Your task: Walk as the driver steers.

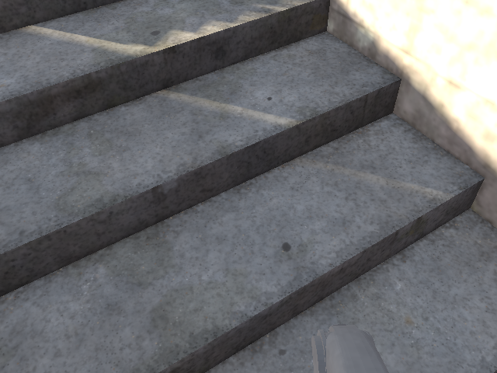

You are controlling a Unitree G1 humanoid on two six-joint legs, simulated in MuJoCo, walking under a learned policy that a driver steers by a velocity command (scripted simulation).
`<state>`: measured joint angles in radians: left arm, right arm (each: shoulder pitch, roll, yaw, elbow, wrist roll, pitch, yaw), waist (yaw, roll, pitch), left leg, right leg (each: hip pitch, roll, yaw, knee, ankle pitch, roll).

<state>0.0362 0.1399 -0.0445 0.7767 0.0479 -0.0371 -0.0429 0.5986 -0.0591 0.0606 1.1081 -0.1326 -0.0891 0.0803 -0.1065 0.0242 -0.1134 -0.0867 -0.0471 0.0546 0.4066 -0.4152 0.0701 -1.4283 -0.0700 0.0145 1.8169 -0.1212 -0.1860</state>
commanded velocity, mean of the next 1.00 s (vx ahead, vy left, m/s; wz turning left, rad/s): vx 0.50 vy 0.00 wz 0.43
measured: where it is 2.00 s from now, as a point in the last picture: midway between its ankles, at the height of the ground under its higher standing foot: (93, 154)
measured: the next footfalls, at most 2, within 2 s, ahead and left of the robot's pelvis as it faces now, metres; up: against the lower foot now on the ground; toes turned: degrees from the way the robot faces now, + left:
right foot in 0.14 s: +0.33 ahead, -0.13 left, +0.13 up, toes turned -3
left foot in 0.74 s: +0.61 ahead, +0.14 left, +0.26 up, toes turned +21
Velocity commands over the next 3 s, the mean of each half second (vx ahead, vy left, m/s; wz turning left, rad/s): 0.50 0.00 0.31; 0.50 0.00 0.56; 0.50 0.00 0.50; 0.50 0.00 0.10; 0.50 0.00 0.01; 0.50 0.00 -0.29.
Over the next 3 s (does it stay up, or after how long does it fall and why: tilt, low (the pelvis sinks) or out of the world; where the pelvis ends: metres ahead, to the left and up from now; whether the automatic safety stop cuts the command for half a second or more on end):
stays up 1.41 0.80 0.58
